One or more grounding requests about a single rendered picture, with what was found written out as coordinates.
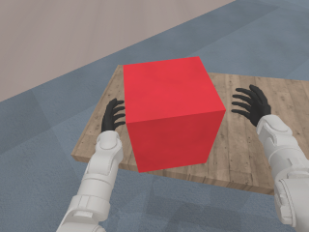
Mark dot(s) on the robot right hand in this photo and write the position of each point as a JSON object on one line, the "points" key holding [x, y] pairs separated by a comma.
{"points": [[258, 105]]}

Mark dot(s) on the left robot forearm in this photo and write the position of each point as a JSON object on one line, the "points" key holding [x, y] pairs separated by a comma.
{"points": [[91, 203]]}

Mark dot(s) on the robot left hand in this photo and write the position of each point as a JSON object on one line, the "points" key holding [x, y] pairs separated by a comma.
{"points": [[108, 120]]}

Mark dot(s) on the right robot forearm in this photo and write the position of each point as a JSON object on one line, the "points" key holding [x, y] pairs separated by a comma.
{"points": [[285, 157]]}

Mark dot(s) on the robot right upper arm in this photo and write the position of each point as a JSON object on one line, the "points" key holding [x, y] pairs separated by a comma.
{"points": [[291, 201]]}

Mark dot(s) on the robot left upper arm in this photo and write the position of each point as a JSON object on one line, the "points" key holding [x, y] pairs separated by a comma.
{"points": [[80, 227]]}

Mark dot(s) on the carton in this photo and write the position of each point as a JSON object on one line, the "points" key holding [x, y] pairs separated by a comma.
{"points": [[173, 113]]}

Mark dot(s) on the table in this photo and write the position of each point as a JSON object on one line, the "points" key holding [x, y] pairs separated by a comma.
{"points": [[237, 158]]}

